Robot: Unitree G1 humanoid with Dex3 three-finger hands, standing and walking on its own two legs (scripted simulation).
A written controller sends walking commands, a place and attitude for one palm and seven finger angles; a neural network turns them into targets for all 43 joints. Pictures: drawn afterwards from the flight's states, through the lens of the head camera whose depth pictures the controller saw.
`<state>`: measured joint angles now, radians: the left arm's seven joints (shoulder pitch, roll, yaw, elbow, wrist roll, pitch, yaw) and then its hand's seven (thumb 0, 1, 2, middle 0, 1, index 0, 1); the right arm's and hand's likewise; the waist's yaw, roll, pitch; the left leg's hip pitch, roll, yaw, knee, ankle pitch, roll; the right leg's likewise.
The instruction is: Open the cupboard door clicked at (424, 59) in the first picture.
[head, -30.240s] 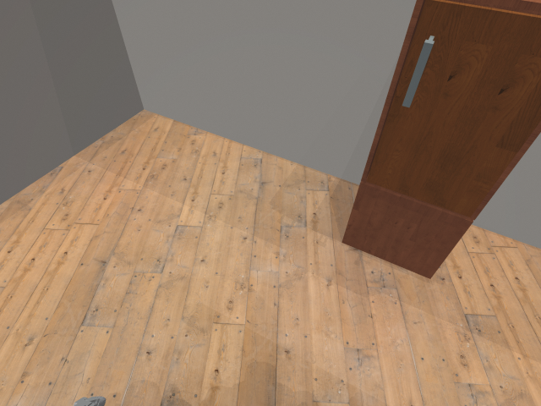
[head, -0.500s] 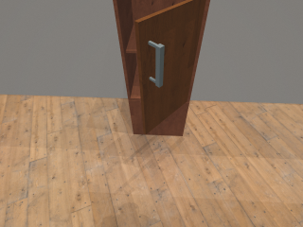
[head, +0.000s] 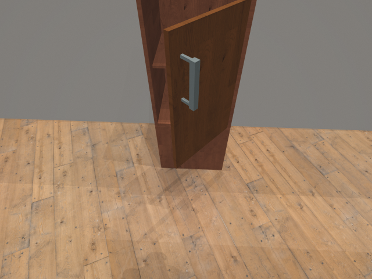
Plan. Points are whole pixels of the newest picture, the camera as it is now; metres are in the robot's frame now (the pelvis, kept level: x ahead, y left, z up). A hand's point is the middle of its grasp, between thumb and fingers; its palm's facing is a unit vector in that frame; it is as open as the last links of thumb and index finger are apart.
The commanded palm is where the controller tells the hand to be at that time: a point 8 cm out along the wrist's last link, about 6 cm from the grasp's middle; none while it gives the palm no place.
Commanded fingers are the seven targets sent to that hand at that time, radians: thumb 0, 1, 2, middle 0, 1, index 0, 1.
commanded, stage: look to check the result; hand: left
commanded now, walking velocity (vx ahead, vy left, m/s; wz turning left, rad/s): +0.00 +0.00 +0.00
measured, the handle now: (189, 83) +0.62 +0.03 +0.09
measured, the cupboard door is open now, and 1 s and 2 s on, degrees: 48 48 48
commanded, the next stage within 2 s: walk to a spot facing it in 0.48 s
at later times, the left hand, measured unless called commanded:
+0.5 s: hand out of the picture +0.03 +0.19 -0.17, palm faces +0.03 -0.97 -0.23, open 7.4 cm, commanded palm none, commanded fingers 0.00 0.90 0.90 -0.20 -0.30 -0.20 -0.30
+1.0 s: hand out of the picture +0.08 +0.19 -0.18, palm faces -0.10 -0.97 -0.23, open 7.4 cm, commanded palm none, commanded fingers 0.00 0.90 0.90 -0.20 -0.30 -0.20 -0.30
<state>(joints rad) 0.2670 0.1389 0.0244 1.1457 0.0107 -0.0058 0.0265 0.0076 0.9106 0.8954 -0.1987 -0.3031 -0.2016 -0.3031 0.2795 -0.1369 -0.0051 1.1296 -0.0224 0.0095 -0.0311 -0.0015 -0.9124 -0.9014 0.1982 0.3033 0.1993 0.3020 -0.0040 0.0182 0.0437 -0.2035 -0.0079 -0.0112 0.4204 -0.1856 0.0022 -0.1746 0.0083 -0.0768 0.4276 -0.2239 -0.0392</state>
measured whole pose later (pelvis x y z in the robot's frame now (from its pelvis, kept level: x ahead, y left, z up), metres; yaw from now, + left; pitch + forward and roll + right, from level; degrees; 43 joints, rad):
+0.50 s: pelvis +0.01 +0.00 +0.00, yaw +0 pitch -2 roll +0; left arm 0.22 0.18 0.02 1.15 0.01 -0.02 0.02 0.01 0.91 0.90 -0.20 -0.30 -0.20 -0.30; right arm 0.22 -0.19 0.00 1.14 -0.02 0.01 -0.03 0.00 -0.91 -0.90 0.20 0.30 0.20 0.30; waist 0.00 0.02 0.06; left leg -0.17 0.00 -0.01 0.38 -0.19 0.00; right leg -0.13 0.02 -0.08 0.38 -0.22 -0.04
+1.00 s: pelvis +0.01 +0.00 -0.01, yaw -10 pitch -1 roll +1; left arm 0.20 0.20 0.08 1.03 0.02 0.06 -0.01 0.01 0.91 0.90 -0.20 -0.30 -0.20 -0.30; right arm 0.21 -0.19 -0.05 1.02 -0.03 0.03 -0.04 0.00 -0.91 -0.90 0.20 0.30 0.20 0.30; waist 0.01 -0.01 0.10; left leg -0.23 0.05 0.15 0.53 -0.29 0.00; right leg -0.34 0.04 0.02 0.74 -0.40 -0.03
